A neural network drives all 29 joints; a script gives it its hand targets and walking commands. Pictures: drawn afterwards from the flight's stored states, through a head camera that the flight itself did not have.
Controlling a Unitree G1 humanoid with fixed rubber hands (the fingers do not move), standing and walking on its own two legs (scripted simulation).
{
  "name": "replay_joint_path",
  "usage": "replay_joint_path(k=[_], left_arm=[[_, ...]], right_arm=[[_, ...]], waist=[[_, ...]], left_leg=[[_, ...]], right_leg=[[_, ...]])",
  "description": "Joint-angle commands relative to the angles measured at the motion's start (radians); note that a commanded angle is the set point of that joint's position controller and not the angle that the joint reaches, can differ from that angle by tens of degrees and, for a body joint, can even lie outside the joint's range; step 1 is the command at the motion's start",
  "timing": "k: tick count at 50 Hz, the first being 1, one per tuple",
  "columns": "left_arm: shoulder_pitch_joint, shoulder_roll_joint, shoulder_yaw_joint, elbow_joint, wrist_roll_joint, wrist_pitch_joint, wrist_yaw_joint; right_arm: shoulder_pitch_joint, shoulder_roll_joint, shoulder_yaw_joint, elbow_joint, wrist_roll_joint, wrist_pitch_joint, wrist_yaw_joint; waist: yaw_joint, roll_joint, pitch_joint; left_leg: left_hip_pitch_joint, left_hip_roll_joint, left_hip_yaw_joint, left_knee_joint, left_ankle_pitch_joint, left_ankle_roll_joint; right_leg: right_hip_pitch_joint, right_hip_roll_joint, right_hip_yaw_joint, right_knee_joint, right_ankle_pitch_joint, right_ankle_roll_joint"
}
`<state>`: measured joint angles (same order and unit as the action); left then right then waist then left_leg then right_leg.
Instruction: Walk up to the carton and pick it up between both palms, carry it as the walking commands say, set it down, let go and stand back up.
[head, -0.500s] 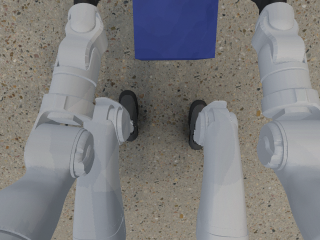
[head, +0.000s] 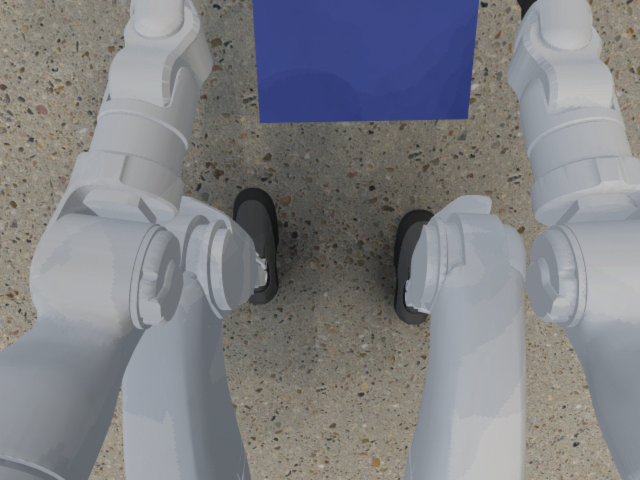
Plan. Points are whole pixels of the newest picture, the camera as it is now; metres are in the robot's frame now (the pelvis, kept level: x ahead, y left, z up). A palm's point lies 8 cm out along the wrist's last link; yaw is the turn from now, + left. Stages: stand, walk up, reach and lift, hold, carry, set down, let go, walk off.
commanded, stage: reach and lift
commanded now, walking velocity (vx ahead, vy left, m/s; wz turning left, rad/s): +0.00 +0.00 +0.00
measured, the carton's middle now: (355, 26) +0.52 -0.03 -0.31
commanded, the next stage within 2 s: none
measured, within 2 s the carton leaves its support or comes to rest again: leaves its support in 1.82 s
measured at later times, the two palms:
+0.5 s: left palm out of the picture +0.55 +0.13 -0.22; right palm (540, 13) +0.52 -0.21 -0.25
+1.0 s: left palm out of the picture +0.55 +0.12 -0.22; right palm out of the picture +0.53 -0.18 -0.24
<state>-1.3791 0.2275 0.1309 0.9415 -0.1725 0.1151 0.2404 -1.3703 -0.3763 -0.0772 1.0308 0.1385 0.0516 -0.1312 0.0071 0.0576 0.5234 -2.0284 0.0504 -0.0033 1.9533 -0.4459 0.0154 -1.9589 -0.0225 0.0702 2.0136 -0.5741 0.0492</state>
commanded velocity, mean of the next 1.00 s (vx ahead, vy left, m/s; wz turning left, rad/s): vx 0.00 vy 0.00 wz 0.00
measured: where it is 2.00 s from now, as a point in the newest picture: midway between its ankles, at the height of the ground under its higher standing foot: (336, 275)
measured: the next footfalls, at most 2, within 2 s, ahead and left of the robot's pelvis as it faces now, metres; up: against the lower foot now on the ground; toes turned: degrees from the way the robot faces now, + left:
none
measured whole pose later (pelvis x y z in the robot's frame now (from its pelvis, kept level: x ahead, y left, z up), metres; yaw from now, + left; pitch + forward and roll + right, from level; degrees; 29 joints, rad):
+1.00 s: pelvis +0.00 -0.01 -0.04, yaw +0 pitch +30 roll +0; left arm -1.54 0.24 0.09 1.23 -0.24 -0.01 0.16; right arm -1.44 -0.41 0.09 1.14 0.20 0.00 -0.07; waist 0.01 0.08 0.52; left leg -2.15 0.05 -0.02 2.09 -0.46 0.00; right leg -2.08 -0.01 0.07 2.16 -0.60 0.06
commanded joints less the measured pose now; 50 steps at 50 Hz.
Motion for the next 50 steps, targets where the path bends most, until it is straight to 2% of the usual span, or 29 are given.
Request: replay_joint_path(k=[1, 3, 6, 8, 9, 11, 12, 14, 15, 18, 19, 21, 22, 23, 24, 26, 29, 31, 34, 35, 36, 38, 40, 41, 43, 45, 46, 49, 50], left_arm=[[-0.207, 0.09, -0.118, -0.003, -0.106, -0.102, -0.025], [-0.174, 0.07, -0.113, 0.102, -0.117, -0.108, -0.045], [-0.162, 0.103, -0.085, 0.167, -0.11, -0.125, -0.059], [-0.162, 0.121, -0.075, 0.192, -0.1, -0.14, -0.06], [-0.191, 0.133, -0.072, 0.154, -0.104, -0.149, -0.056], [-0.189, 0.158, -0.061, 0.161, -0.109, -0.164, -0.049], [-0.183, 0.15, -0.073, 0.168, -0.126, -0.168, -0.052], [-0.145, 0.125, -0.091, 0.209, -0.143, -0.165, -0.062], [-0.156, 0.127, -0.099, 0.194, -0.144, -0.164, -0.064], [-0.118, 0.13, -0.083, 0.237, -0.13, -0.157, -0.065], [-0.108, 0.14, -0.068, 0.238, -0.116, -0.161, -0.063], [-0.124, 0.134, -0.076, 0.233, -0.132, -0.163, -0.066], [-0.122, 0.125, -0.087, 0.206, -0.134, -0.168, -0.067], [-0.131, 0.131, -0.091, 0.201, -0.142, -0.167, -0.064], [-0.152, 0.131, -0.088, 0.18, -0.137, -0.168, -0.064], [-0.125, 0.131, -0.084, 0.209, -0.138, -0.169, -0.062], [-0.14, 0.123, -0.101, 0.192, -0.15, -0.169, -0.061], [-0.115, 0.113, -0.092, 0.212, -0.139, -0.169, -0.062], [-0.157, 0.074, -0.132, 0.177, -0.165, -0.171, -0.065], [-0.154, 0.075, -0.127, 0.198, -0.156, -0.171, -0.065], [-0.152, 0.057, -0.14, 0.199, -0.166, -0.171, -0.066], [-0.152, 0.015, -0.159, 0.204, -0.169, -0.172, -0.073], [-0.175, 0.006, -0.152, 0.213, -0.164, -0.176, -0.075], [-0.178, -0.005, -0.147, 0.221, -0.165, -0.175, -0.075], [-0.182, -0.015, -0.14, 0.212, -0.153, -0.179, -0.073], [-0.197, -0.059, -0.16, 0.211, -0.161, -0.176, -0.081], [-0.207, -0.096, -0.168, 0.226, -0.157, -0.175, -0.087], [-0.235, -0.159, -0.158, 0.238, -0.135, -0.174, -0.103], [-0.254, -0.189, -0.167, 0.227, -0.138, -0.174, -0.11]], right_arm=[[-0.237, -0.154, 0.0, -0.034, 0.126, -0.069, 0.0], [-0.256, -0.126, 0.026, -0.017, 0.129, -0.079, 0.013], [-0.272, -0.106, 0.043, -0.02, 0.135, -0.092, 0.019], [-0.288, -0.099, 0.038, -0.01, 0.14, -0.101, 0.019], [-0.308, -0.115, 0.032, -0.048, 0.137, -0.109, 0.016], [-0.305, -0.096, 0.051, -0.064, 0.166, -0.113, 0.013], [-0.292, -0.062, 0.072, -0.062, 0.185, -0.11, 0.017], [-0.272, -0.037, 0.103, -0.045, 0.208, -0.104, 0.026], [-0.288, -0.044, 0.111, -0.047, 0.214, -0.104, 0.031], [-0.292, -0.067, 0.11, -0.034, 0.2, -0.1, 0.033], [-0.269, -0.047, 0.115, -0.039, 0.211, -0.098, 0.033], [-0.269, -0.055, 0.095, -0.044, 0.195, -0.1, 0.027], [-0.264, -0.05, 0.099, -0.046, 0.201, -0.105, 0.026], [-0.256, -0.06, 0.082, -0.038, 0.191, -0.1, 0.026], [-0.278, -0.065, 0.092, -0.052, 0.195, -0.103, 0.028], [-0.262, -0.045, 0.1, -0.038, 0.203, -0.099, 0.031], [-0.269, -0.041, 0.094, -0.043, 0.201, -0.099, 0.029], [-0.271, -0.013, 0.122, -0.051, 0.213, -0.098, 0.033], [-0.29, 0.0, 0.119, -0.072, 0.205, -0.103, 0.033], [-0.291, 0.022, 0.127, -0.052, 0.208, -0.099, 0.035], [-0.284, 0.028, 0.128, -0.052, 0.203, -0.1, 0.036], [-0.295, 0.061, 0.15, -0.059, 0.214, -0.103, 0.042], [-0.326, 0.1, 0.171, -0.069, 0.215, -0.1, 0.047], [-0.311, 0.099, 0.157, -0.06, 0.207, -0.101, 0.047], [-0.317, 0.126, 0.157, -0.065, 0.204, -0.102, 0.046], [-0.327, 0.164, 0.161, -0.06, 0.203, -0.101, 0.05], [-0.322, 0.187, 0.158, -0.041, 0.188, -0.101, 0.054], [-0.332, 0.275, 0.165, -0.012, 0.174, -0.091, 0.072], [-0.337, 0.29, 0.155, -0.011, 0.157, -0.092, 0.076]], waist=[[-0.143, -0.09, -1.686], [-0.141, -0.15, -1.558], [-0.112, -0.188, -1.498], [-0.094, -0.188, -1.491], [-0.104, -0.19, -1.55], [-0.075, -0.188, -1.601], [-0.072, -0.197, -1.605], [-0.061, -0.213, -1.566], [-0.062, -0.208, -1.563], [-0.054, -0.225, -1.53], [-0.039, -0.22, -1.539], [-0.068, -0.222, -1.544], [-0.061, -0.21, -1.556], [-0.084, -0.207, -1.56], [-0.072, -0.198, -1.569], [-0.058, -0.203, -1.544], [-0.067, -0.192, -1.554], [-0.04, -0.202, -1.545], [-0.077, -0.214, -1.562], [-0.064, -0.203, -1.55], [-0.08, -0.211, -1.544], [-0.076, -0.196, -1.539], [-0.061, -0.21, -1.535], [-0.068, -0.211, -1.53], [-0.061, -0.203, -1.537], [-0.074, -0.198, -1.528], [-0.091, -0.194, -1.509], [-0.08, -0.183, -1.49], [-0.101, -0.181, -1.483]], left_leg=[[0.742, -0.112, -0.018, -0.015, 0.319, -0.055], [0.627, -0.109, -0.029, 0.001, 0.295, -0.046], [0.536, -0.102, -0.017, 0.037, 0.282, -0.043], [0.526, -0.099, -0.019, 0.049, 0.296, -0.043], [0.552, -0.1, -0.014, 0.057, 0.318, -0.046], [0.584, -0.096, -0.003, 0.073, 0.356, -0.046], [0.589, -0.096, 0.002, 0.072, 0.359, -0.038], [0.566, -0.093, 0.007, 0.073, 0.342, -0.031], [0.558, -0.087, 0.002, 0.063, 0.315, -0.029], [0.513, -0.083, 0.005, 0.061, 0.281, -0.033], [0.499, -0.082, 0.019, 0.067, 0.278, -0.033], [0.498, -0.081, 0.015, 0.07, 0.285, -0.034], [0.518, -0.083, 0.015, 0.065, 0.299, -0.037], [0.542, -0.08, 0.004, 0.071, 0.308, -0.037], [0.552, -0.082, 0.008, 0.07, 0.304, -0.039], [0.544, -0.08, 0.009, 0.063, 0.292, -0.037], [0.552, -0.083, 0.008, 0.056, 0.299, -0.039], [0.536, -0.083, 0.016, 0.061, 0.297, -0.038], [0.547, -0.086, -0.001, 0.055, 0.309, -0.038], [0.539, -0.088, 0.007, 0.05, 0.295, -0.038], [0.538, -0.089, 0.002, 0.05, 0.292, -0.037], [0.542, -0.091, 0.004, 0.053, 0.292, -0.042], [0.541, -0.093, 0.002, 0.054, 0.292, -0.039], [0.538, -0.097, 0.003, 0.053, 0.287, -0.041], [0.541, -0.1, 0.01, 0.057, 0.292, -0.043], [0.536, -0.105, 0.002, 0.052, 0.29, -0.042], [0.535, -0.11, 0.0, 0.048, 0.286, -0.044], [0.526, -0.115, 0.006, 0.052, 0.283, -0.045], [0.529, -0.122, 0.007, 0.055, 0.28, -0.046]], right_leg=[[0.262, 0.068, -0.164, -0.111, 0.3, -0.015], [0.228, 0.06, -0.155, -0.104, 0.288, -0.009], [0.235, 0.054, -0.139, -0.075, 0.285, 0.005], [0.218, 0.058, -0.138, -0.054, 0.294, 0.009], [0.251, 0.058, -0.138, -0.045, 0.321, 0.007], [0.268, 0.06, -0.135, -0.033, 0.347, 0.012], [0.285, 0.063, -0.13, -0.04, 0.354, 0.015], [0.274, 0.064, -0.133, -0.042, 0.336, 0.016], [0.262, 0.061, -0.139, -0.036, 0.314, 0.013], [0.255, 0.055, -0.143, -0.036, 0.29, 0.017], [0.275, 0.056, -0.135, -0.041, 0.298, 0.017], [0.286, 0.057, -0.137, -0.042, 0.313, 0.015], [0.283, 0.058, -0.137, -0.04, 0.318, 0.015], [0.269, 0.058, -0.141, -0.037, 0.32, 0.013], [0.256, 0.058, -0.141, -0.038, 0.308, 0.009], [0.244, 0.059, -0.141, -0.043, 0.288, 0.013], [0.262, 0.059, -0.139, -0.046, 0.3, 0.01], [0.274, 0.06, -0.129, -0.048, 0.302, 0.011], [0.274, 0.063, -0.139, -0.041, 0.319, 0.011], [0.27, 0.063, -0.14, -0.042, 0.313, 0.012], [0.264, 0.064, -0.143, -0.04, 0.307, 0.012], [0.265, 0.066, -0.138, -0.044, 0.307, 0.009], [0.262, 0.066, -0.134, -0.047, 0.304, 0.011], [0.266, 0.069, -0.137, -0.043, 0.297, 0.012], [0.271, 0.072, -0.132, -0.046, 0.307, 0.01], [0.273, 0.076, -0.134, -0.042, 0.314, 0.009], [0.26, 0.078, -0.14, -0.043, 0.306, 0.007], [0.245, 0.082, -0.136, -0.044, 0.301, 0.007], [0.249, 0.084, -0.137, -0.045, 0.296, 0.005]])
